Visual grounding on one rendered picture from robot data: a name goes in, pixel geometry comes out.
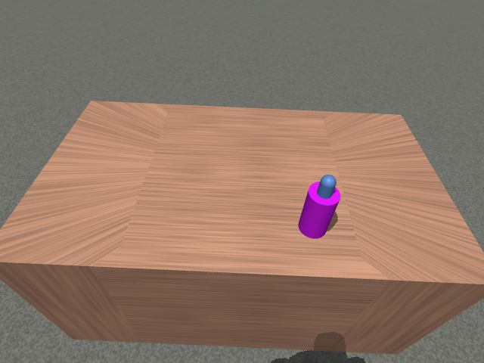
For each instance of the bottle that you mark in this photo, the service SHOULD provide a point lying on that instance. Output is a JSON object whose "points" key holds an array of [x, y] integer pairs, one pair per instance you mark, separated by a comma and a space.
{"points": [[321, 202]]}

